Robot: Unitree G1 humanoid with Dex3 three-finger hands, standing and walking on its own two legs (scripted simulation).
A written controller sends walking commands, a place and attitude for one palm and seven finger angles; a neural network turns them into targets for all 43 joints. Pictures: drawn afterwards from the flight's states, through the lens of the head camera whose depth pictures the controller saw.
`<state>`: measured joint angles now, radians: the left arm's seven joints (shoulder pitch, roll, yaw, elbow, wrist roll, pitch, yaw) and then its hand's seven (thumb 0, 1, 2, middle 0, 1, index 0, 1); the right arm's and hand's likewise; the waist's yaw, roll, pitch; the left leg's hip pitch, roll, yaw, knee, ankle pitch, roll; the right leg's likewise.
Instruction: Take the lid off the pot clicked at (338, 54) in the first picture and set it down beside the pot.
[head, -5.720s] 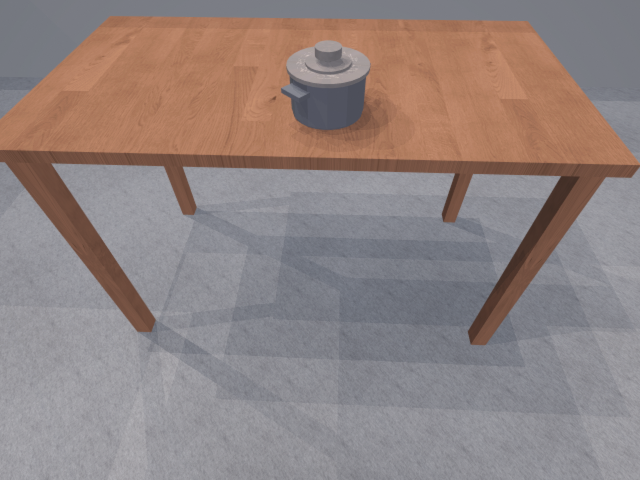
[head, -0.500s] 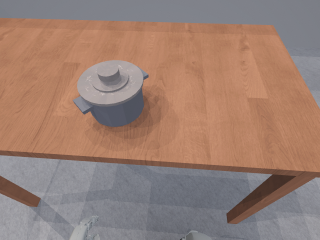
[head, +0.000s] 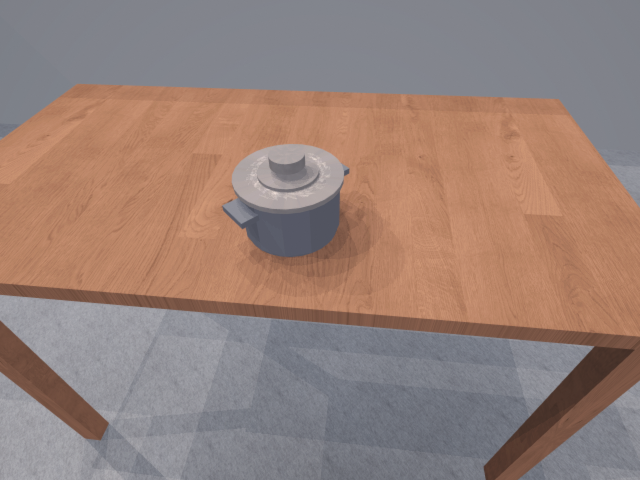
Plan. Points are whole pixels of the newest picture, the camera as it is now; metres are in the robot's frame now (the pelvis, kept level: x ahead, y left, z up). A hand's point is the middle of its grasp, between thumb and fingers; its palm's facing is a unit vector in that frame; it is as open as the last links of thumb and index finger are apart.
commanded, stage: come to a stop and stand still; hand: left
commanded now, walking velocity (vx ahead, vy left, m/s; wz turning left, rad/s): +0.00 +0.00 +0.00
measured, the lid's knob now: (286, 159) +0.49 +0.09 +0.18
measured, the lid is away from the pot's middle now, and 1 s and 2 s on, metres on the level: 0.00 0.00 0.00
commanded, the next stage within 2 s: none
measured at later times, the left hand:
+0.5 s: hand out of the picture -0.01 +0.23 -0.15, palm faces -0.03 -0.98 -0.22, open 7.4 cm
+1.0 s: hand out of the picture -0.08 +0.24 -0.15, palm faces +0.01 -0.98 -0.19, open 7.4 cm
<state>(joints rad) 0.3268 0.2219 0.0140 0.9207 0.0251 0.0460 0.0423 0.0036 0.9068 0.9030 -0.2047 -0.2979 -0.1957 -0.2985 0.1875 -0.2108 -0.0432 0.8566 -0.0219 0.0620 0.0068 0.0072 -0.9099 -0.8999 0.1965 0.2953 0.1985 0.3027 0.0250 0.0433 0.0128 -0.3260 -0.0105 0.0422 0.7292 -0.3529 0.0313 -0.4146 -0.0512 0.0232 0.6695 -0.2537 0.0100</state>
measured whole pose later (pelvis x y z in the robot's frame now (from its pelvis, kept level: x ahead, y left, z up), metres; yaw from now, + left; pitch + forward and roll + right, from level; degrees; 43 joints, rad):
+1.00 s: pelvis -0.03 +0.08 +0.02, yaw -3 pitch -1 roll -1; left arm 0.42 0.10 0.01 1.09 0.02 0.03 0.04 0.00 0.91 0.90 -0.20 -0.30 -0.19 -0.30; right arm 0.32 -0.16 -0.04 1.05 -0.02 0.01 -0.02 0.01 -0.92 -0.90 0.20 0.30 0.20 0.30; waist -0.01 0.05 0.01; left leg -0.31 -0.09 0.11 0.48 -0.16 0.13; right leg -0.27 0.00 -0.01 0.56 -0.29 -0.02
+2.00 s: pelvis +0.04 +0.06 +0.03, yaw -2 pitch +1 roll +0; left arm 0.37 0.08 -0.01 1.12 0.00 -0.02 0.06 0.00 0.91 0.90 -0.20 -0.30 -0.19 -0.30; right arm 0.33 -0.12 0.01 1.13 -0.01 -0.03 -0.04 0.01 -0.91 -0.90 0.20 0.30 0.20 0.30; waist -0.01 0.02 0.02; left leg -0.19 -0.10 0.09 0.39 -0.22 0.12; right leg -0.10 0.02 -0.04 0.41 -0.32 -0.04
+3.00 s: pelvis +0.04 +0.07 +0.03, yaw -2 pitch +0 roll -1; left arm 0.40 0.09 -0.02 1.12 0.00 -0.02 0.06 0.00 0.91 0.90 -0.20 -0.30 -0.19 -0.30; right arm 0.34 -0.09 0.02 1.15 -0.01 -0.03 -0.04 0.00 -0.91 -0.90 0.20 0.30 0.20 0.30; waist 0.00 -0.01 0.02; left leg -0.18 -0.10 0.08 0.39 -0.21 0.12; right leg -0.08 0.02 -0.05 0.38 -0.30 -0.03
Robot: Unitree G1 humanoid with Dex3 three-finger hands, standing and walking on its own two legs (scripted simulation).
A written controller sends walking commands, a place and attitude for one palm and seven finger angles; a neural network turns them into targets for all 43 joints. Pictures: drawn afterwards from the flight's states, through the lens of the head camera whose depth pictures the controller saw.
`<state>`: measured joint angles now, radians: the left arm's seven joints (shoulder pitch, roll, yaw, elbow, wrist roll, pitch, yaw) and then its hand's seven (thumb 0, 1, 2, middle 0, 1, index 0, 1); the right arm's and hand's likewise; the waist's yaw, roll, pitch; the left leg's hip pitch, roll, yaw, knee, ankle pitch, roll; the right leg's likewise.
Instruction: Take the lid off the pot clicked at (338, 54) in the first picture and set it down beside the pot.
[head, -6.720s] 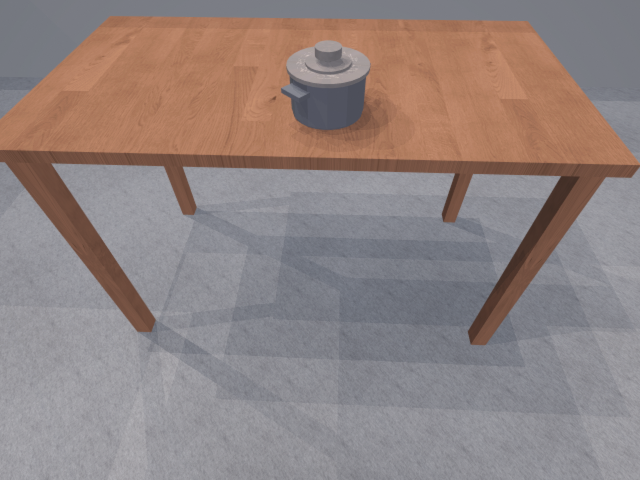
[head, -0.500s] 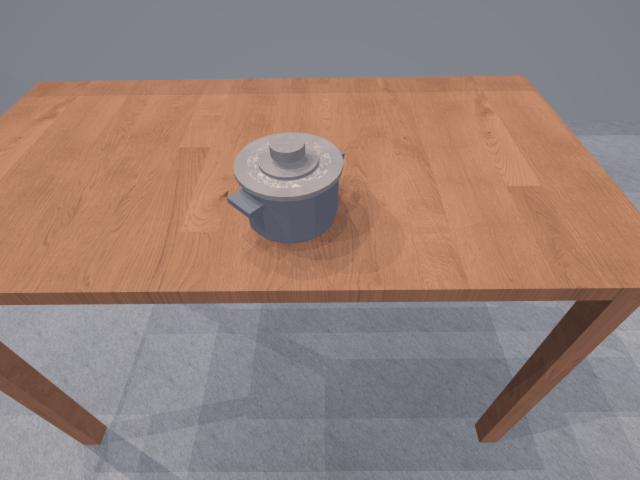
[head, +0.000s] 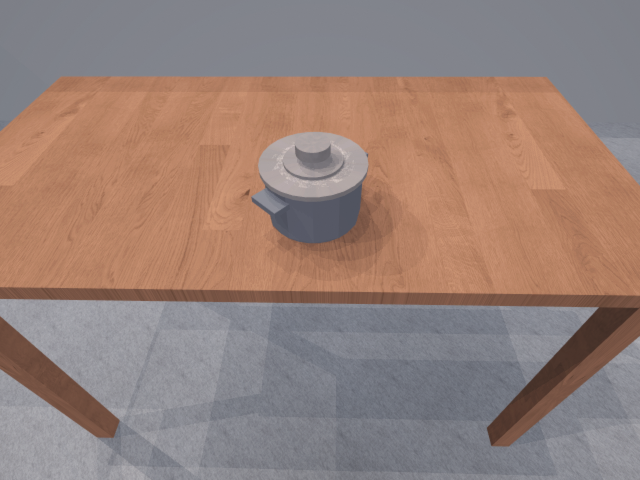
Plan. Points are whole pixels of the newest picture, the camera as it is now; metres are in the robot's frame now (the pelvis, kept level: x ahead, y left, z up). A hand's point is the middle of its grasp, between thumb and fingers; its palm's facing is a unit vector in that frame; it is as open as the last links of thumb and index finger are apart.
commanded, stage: come to a stop and stand still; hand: left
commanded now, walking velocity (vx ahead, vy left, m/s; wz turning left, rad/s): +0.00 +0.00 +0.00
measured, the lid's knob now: (312, 147) +0.52 +0.04 +0.16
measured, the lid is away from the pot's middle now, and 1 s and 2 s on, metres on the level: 0.00 0.00 0.00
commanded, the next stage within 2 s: look again from close up in 1.22 s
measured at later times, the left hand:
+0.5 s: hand out of the picture +0.00 +0.15 -0.17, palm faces +0.05 -0.98 -0.17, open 7.4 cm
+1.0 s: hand out of the picture +0.04 +0.13 -0.16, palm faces +0.06 -0.98 -0.16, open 7.4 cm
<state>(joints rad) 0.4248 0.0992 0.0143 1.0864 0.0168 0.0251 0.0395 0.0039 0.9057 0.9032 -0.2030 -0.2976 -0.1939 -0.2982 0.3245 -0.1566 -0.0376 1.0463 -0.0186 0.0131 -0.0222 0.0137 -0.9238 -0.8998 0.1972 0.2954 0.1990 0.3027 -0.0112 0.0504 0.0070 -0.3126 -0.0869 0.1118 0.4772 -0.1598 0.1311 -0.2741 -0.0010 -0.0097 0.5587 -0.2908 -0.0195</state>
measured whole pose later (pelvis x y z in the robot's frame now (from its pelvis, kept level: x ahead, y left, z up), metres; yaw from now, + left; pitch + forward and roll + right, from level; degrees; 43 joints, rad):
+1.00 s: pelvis +0.08 -0.02 +0.01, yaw +1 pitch +1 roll +0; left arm 0.37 0.08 -0.01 1.12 0.00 -0.02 0.06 0.00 0.91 0.90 -0.20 -0.30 -0.19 -0.30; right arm 0.33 -0.12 0.01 1.13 -0.01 -0.03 -0.04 0.01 -0.91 -0.90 0.20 0.30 0.20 0.30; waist -0.01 0.02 0.02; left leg -0.19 -0.10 0.09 0.39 -0.22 0.12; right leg -0.10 0.02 -0.04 0.41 -0.32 -0.04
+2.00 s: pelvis +0.07 -0.01 +0.01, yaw +1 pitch +0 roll -1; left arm 0.40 0.09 -0.02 1.12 0.00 -0.02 0.06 0.00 0.91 0.90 -0.20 -0.30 -0.19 -0.30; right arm 0.34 -0.09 0.02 1.15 -0.01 -0.03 -0.04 0.00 -0.91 -0.90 0.20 0.30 0.20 0.30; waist 0.00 -0.01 0.02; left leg -0.18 -0.10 0.08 0.39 -0.21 0.12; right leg -0.08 0.02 -0.05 0.38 -0.30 -0.03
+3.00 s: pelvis +0.08 +0.01 +0.01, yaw +1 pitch +2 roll +0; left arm 0.42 0.09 -0.01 1.14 0.00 -0.01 0.06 0.00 0.91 0.90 -0.20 -0.30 -0.19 -0.30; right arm 0.36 -0.08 0.02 1.16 0.00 -0.03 -0.05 0.00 -0.91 -0.90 0.20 0.30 0.20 0.30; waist 0.00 -0.02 0.00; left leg -0.17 -0.14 0.08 0.33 -0.19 0.15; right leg -0.10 -0.02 -0.04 0.39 -0.32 0.01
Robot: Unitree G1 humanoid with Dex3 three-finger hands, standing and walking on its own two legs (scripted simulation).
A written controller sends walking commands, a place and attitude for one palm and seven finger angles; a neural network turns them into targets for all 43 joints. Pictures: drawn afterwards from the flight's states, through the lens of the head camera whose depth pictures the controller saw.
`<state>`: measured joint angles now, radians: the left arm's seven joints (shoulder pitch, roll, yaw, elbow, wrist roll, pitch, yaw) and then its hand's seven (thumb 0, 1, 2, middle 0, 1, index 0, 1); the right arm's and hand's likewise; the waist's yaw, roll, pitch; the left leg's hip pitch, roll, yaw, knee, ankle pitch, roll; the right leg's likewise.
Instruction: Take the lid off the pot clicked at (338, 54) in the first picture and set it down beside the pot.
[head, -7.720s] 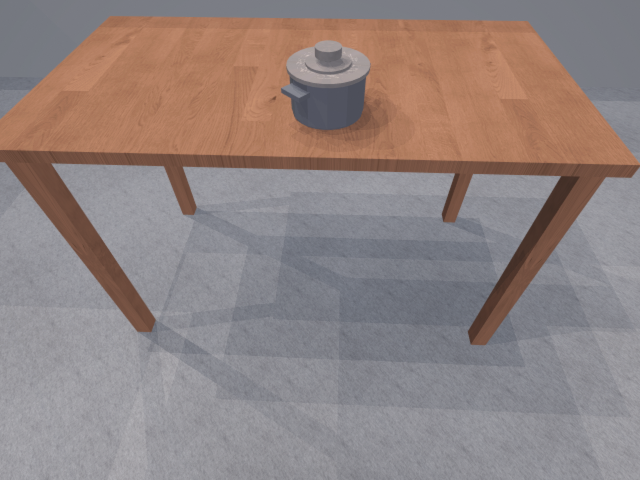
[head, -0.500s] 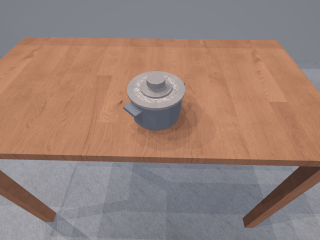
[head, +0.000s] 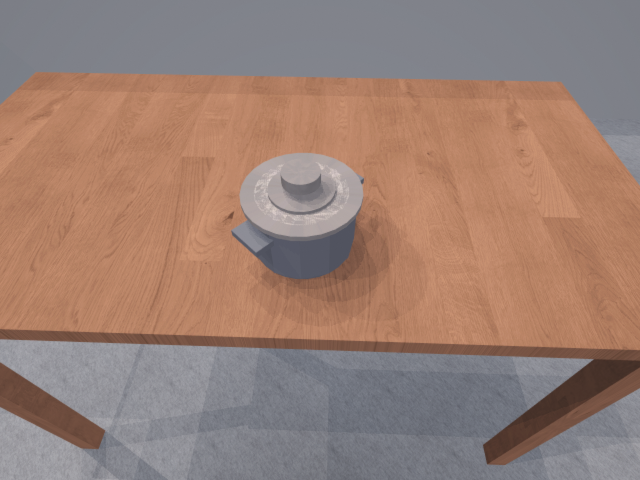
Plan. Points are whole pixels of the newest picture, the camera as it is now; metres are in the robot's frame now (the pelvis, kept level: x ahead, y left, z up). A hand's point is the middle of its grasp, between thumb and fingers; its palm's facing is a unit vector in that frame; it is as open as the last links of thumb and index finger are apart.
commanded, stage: come to a stop and stand still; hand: left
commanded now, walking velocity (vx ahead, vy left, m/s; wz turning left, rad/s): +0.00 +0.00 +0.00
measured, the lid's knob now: (300, 176) +0.45 +0.05 +0.15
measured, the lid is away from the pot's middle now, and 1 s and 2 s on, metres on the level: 0.00 0.00 0.00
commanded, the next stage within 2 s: look again from close up in 0.22 s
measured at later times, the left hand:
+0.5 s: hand out of the picture -0.04 +0.14 -0.17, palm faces +0.06 -0.99 -0.16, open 7.4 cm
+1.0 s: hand out of the picture -0.06 +0.15 -0.18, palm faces +0.06 -0.99 -0.14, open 7.4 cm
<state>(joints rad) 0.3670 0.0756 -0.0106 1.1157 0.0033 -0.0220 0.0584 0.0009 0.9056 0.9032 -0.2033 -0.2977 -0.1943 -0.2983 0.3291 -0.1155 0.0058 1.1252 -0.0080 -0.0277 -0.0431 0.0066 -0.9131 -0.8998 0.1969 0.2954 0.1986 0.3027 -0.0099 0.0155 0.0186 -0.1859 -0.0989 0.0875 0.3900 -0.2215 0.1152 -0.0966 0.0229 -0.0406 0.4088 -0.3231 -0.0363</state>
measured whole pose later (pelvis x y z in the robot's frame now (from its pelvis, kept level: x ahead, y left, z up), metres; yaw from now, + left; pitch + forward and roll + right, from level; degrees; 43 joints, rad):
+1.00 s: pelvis -0.01 +0.01 +0.00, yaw +1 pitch +0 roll -1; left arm 0.40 0.09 -0.02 1.12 0.00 -0.02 0.06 0.00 0.91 0.90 -0.20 -0.30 -0.19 -0.30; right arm 0.34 -0.09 0.02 1.15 -0.01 -0.03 -0.04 0.00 -0.91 -0.90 0.20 0.30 0.20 0.30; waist 0.00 -0.01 0.02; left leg -0.18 -0.10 0.08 0.39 -0.21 0.12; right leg -0.08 0.02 -0.05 0.38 -0.30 -0.03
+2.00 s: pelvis +0.00 +0.03 +0.00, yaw +1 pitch +2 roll +0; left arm 0.42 0.09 -0.01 1.14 0.00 -0.01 0.06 0.00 0.91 0.90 -0.20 -0.30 -0.19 -0.30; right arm 0.36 -0.08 0.02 1.16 0.00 -0.03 -0.05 0.00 -0.91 -0.90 0.20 0.30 0.20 0.30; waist 0.00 -0.02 0.00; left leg -0.17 -0.14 0.08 0.33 -0.19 0.15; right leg -0.10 -0.02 -0.04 0.39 -0.32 0.01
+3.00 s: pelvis -0.05 -0.08 +0.00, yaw +1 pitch +0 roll -2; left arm 0.33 0.12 0.04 1.04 -0.03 0.02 0.06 0.01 0.91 0.90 -0.21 -0.30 -0.20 -0.30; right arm 0.41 -0.09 -0.04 1.09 0.01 -0.03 -0.07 0.00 -0.91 -0.90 0.20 0.30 0.20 0.30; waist -0.05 0.01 0.05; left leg -0.22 0.04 0.08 0.46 -0.23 0.05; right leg -0.24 0.16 -0.10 0.59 -0.24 0.06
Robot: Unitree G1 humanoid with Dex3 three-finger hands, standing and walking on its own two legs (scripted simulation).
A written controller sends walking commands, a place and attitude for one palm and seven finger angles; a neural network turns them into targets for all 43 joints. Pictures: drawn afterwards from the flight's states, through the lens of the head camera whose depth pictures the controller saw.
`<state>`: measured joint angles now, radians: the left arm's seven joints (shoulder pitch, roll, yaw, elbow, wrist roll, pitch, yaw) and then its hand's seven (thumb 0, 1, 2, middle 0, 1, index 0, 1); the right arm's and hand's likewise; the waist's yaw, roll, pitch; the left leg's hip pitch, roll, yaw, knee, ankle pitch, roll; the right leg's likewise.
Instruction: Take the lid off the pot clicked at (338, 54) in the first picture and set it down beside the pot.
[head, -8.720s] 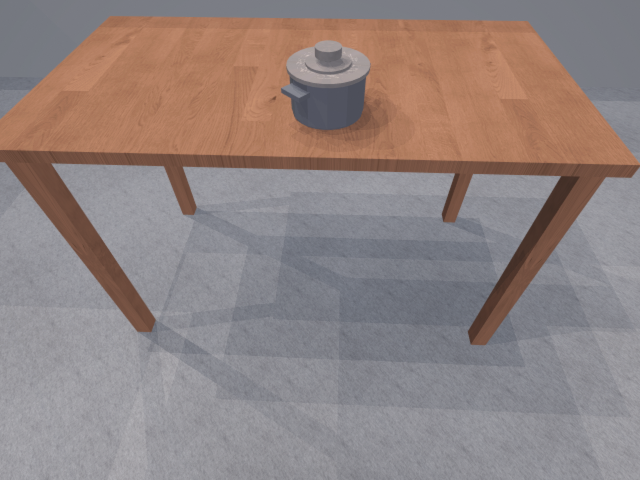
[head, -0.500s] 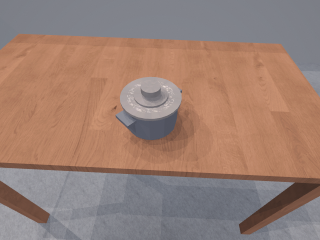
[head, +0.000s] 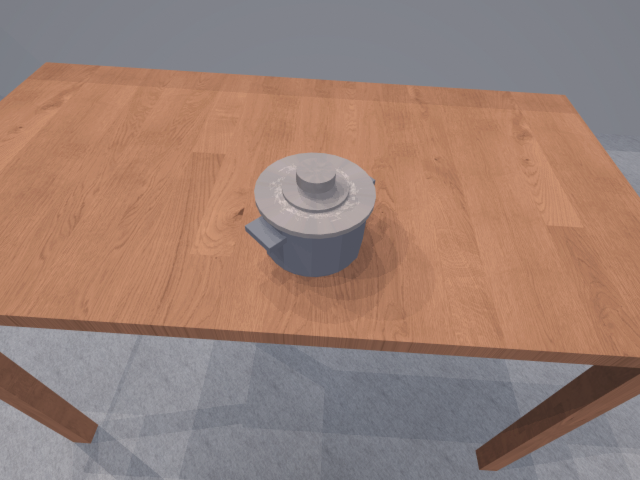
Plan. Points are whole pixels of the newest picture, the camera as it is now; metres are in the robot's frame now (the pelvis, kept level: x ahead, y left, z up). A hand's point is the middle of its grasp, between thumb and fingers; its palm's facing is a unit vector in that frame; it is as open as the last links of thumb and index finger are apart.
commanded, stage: look again from close up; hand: left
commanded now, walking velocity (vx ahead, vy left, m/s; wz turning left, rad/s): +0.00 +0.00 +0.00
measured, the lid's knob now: (315, 175) +0.45 +0.04 +0.15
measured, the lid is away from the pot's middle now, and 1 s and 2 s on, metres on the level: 0.00 0.00 0.00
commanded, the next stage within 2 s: shuffle to correct the standing spot in 0.86 s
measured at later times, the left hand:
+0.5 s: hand out of the picture -0.07 +0.17 -0.18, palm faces +0.05 -0.99 -0.14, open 7.4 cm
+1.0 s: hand out of the picture -0.06 +0.16 -0.18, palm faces +0.06 -0.99 -0.14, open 7.4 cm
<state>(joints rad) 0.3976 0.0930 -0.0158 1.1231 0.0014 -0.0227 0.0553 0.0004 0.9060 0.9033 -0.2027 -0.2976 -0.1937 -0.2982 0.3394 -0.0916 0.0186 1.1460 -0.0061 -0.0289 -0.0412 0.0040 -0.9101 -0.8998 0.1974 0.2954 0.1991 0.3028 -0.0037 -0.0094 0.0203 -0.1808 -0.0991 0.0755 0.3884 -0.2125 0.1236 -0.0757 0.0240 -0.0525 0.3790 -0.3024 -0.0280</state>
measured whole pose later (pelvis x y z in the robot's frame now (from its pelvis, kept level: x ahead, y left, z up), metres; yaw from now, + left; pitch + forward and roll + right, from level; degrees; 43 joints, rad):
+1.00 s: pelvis +0.01 +0.02 +0.00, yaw +0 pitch +2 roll +0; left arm 0.42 0.09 -0.01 1.14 0.00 -0.01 0.06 0.00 0.91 0.90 -0.20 -0.30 -0.19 -0.30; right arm 0.36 -0.08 0.02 1.16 0.00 -0.03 -0.05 0.00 -0.91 -0.90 0.20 0.30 0.20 0.30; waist 0.00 -0.02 0.00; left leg -0.17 -0.14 0.08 0.33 -0.19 0.15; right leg -0.10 -0.02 -0.04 0.39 -0.32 0.01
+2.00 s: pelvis -0.04 -0.08 +0.00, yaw +0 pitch +0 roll -2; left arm 0.33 0.12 0.04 1.04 -0.03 0.02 0.06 0.01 0.91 0.90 -0.21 -0.30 -0.20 -0.30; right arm 0.41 -0.09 -0.04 1.09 0.01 -0.03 -0.07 0.00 -0.91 -0.90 0.20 0.30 0.20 0.30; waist -0.05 0.01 0.05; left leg -0.22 0.04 0.08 0.46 -0.23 0.05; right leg -0.24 0.16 -0.10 0.59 -0.24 0.06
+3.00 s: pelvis -0.06 -0.08 -0.01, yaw +2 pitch +0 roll -1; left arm 0.32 0.19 0.01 1.02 0.01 0.00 0.03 0.00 0.91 0.90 -0.20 -0.30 -0.19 -0.30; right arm 0.27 -0.16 -0.02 1.03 0.00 0.00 -0.01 0.01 -0.93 -0.90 0.20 0.30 0.20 0.30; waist 0.00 -0.02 0.05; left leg -0.29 -0.02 0.02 0.54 -0.25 0.04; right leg -0.20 -0.03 0.03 0.51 -0.31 0.04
